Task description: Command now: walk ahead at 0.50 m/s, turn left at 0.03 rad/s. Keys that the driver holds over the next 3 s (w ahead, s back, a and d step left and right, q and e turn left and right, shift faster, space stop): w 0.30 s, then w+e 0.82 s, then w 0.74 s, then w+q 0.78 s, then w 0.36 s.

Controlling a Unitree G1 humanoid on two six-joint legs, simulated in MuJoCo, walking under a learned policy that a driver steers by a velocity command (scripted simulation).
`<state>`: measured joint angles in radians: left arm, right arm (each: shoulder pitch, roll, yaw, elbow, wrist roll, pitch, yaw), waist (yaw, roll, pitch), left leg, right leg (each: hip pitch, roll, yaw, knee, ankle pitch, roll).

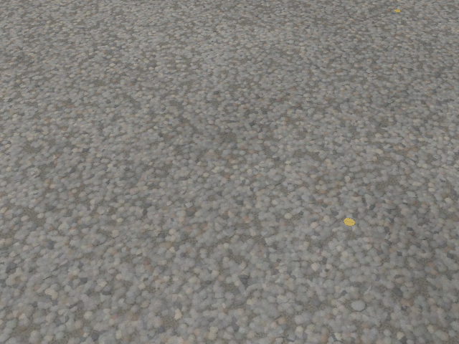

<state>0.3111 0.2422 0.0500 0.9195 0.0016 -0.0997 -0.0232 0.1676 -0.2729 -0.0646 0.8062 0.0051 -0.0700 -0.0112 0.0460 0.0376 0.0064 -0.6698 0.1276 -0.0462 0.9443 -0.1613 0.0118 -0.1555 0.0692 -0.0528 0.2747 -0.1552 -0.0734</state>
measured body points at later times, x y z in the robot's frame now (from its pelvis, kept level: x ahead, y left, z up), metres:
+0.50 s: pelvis +0.28 +0.07 +0.00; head +0.30 +0.08 +0.45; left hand +0.40 +0.34 -0.13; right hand +0.33 -0.20 -0.12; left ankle +0.28 +0.16 -0.75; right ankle +0.33 -0.10 -0.66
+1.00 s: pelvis +0.55 -0.03 -0.01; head +0.58 -0.05 +0.44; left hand +0.73 +0.20 -0.12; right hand +0.60 -0.33 -0.12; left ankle +0.60 +0.14 -0.66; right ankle +0.56 -0.10 -0.75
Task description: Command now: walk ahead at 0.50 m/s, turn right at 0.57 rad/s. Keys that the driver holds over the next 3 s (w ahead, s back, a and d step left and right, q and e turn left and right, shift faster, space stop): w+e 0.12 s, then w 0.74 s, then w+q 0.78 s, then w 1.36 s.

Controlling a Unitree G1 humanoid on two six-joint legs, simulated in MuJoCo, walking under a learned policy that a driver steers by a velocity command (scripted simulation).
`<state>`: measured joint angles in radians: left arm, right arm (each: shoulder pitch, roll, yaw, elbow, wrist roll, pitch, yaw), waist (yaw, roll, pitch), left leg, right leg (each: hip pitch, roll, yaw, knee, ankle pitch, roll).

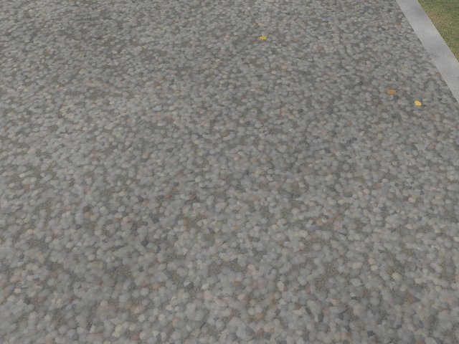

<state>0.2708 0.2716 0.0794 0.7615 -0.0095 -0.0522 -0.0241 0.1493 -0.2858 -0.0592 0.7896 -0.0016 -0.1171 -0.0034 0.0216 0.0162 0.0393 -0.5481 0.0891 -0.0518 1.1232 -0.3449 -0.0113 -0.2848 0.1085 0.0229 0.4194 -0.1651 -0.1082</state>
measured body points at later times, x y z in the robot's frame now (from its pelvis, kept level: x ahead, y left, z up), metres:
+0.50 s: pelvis +0.29 +0.05 +0.00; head +0.31 +0.06 +0.45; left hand +0.46 +0.29 -0.11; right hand +0.31 -0.23 -0.11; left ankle +0.32 +0.14 -0.74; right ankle +0.26 -0.09 -0.66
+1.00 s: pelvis +0.54 -0.06 +0.00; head +0.55 -0.07 +0.45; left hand +0.68 +0.20 -0.10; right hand +0.60 -0.35 -0.12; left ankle +0.57 +0.10 -0.66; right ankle +0.54 -0.15 -0.74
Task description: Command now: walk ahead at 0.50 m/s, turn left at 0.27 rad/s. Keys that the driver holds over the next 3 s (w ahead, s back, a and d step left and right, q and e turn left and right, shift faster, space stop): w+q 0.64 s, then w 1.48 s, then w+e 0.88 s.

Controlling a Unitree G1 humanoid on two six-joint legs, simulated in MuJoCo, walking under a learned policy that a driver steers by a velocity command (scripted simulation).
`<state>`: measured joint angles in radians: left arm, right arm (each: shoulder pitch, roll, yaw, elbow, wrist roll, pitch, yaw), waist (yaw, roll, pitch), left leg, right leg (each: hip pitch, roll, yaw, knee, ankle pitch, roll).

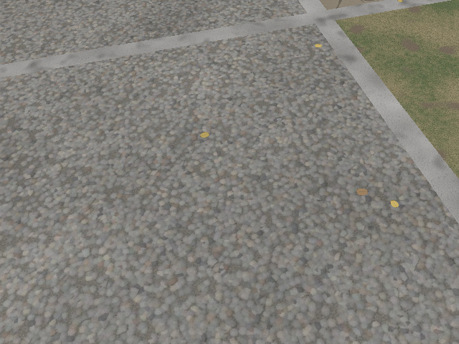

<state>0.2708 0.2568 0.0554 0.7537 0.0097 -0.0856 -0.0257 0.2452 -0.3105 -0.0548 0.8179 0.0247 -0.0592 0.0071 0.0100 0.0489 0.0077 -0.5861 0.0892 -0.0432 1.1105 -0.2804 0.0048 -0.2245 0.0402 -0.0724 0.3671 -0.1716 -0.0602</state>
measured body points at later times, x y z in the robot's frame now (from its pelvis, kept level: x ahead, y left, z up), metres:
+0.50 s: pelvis +0.27 +0.08 -0.01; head +0.31 +0.10 +0.44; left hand +0.32 +0.38 -0.12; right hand +0.47 -0.15 -0.11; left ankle +0.30 +0.16 -0.74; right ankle +0.25 -0.09 -0.65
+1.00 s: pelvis +0.56 +0.11 +0.00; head +0.59 +0.11 +0.45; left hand +0.53 +0.40 -0.11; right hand +0.78 -0.08 -0.12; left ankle +0.47 +0.22 -0.66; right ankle +0.63 +0.04 -0.74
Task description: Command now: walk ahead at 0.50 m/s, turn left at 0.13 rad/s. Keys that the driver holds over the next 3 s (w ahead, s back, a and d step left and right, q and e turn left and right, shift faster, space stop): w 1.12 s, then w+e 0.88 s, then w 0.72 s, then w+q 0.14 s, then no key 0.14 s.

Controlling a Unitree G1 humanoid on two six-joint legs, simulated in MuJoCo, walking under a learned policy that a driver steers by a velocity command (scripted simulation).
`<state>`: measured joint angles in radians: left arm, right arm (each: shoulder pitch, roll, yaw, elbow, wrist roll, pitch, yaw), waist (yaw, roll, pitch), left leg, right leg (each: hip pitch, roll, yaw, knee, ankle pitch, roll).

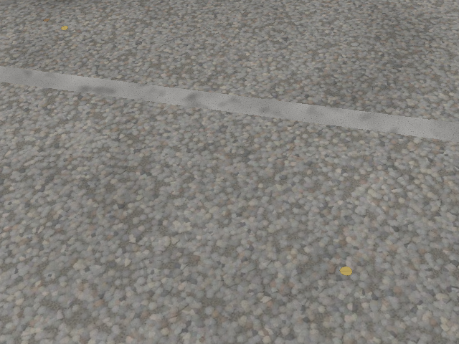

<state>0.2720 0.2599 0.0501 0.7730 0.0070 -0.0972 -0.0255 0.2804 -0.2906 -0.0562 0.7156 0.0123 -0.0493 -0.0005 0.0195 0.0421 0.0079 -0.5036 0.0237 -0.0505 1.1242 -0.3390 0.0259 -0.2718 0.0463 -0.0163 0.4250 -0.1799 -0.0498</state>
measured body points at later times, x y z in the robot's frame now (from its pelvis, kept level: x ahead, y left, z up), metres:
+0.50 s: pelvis +0.27 +0.06 +0.00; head +0.30 +0.08 +0.45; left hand +0.35 +0.34 -0.13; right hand +0.40 -0.21 -0.10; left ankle +0.31 +0.15 -0.74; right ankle +0.23 -0.09 -0.66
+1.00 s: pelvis +0.55 +0.00 +0.00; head +0.58 -0.01 +0.45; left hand +0.67 +0.27 -0.11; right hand +0.62 -0.28 -0.13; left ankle +0.47 +0.15 -0.65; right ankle +0.60 -0.09 -0.74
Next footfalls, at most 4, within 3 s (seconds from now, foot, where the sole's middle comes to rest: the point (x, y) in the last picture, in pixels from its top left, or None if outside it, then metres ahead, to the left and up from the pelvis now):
0.34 left None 0.35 0.15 -0.78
0.86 right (283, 296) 0.64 -0.09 -0.78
1.36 left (207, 219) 0.92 0.15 -0.78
1.90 right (297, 174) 1.12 -0.17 -0.78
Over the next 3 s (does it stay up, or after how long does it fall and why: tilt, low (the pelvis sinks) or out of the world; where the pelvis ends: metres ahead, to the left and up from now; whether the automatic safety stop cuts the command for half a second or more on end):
stays up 1.55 -0.33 -0.01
